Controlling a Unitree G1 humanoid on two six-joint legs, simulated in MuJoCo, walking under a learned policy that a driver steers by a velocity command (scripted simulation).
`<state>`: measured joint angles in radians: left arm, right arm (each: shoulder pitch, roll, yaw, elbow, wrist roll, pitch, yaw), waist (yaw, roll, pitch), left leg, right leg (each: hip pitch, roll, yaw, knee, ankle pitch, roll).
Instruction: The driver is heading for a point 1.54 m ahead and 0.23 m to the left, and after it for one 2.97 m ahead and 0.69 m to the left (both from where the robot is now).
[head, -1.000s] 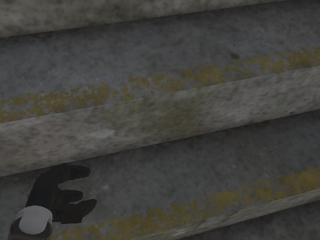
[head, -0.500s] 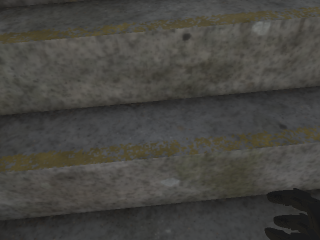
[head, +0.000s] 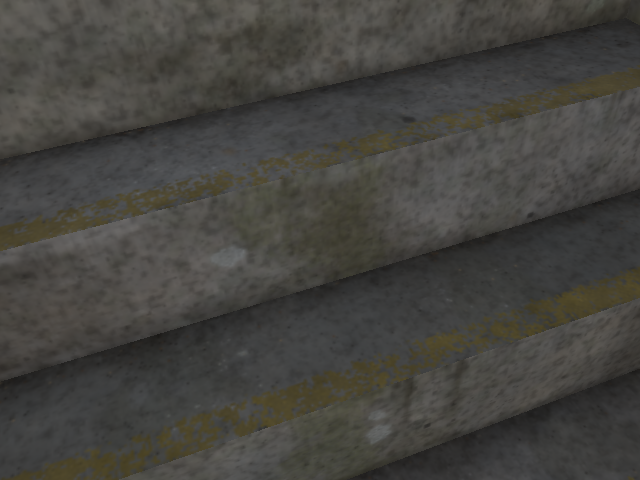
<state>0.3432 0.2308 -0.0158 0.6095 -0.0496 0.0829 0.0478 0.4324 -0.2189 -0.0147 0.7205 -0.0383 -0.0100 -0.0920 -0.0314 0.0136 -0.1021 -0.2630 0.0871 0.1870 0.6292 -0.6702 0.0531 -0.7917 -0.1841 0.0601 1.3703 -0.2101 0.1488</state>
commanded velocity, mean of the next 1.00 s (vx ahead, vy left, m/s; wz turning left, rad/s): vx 0.50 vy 0.00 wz -0.02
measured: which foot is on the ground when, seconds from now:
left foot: down 0.00-0.08, up 0.10-0.40, down 0.42-0.72, up 0.74-1.00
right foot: up 0.00-0.06, down 0.08-0.38, up 0.40-0.76, down 0.78-1.00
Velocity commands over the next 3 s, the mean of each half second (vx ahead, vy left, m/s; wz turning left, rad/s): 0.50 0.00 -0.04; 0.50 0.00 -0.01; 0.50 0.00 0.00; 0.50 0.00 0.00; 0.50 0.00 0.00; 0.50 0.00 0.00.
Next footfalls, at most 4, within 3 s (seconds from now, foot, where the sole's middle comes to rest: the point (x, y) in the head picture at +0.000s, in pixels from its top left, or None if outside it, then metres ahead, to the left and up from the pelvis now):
0.08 right None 0.06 -0.18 -0.77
0.42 left None -0.15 -0.08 -0.99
0.78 right None -0.31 -0.36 -1.24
1.44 left None -0.34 -0.10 -1.24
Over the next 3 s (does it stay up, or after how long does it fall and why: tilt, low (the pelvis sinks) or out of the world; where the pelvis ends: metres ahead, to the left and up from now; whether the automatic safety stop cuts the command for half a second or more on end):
stays up -0.06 -0.19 -0.25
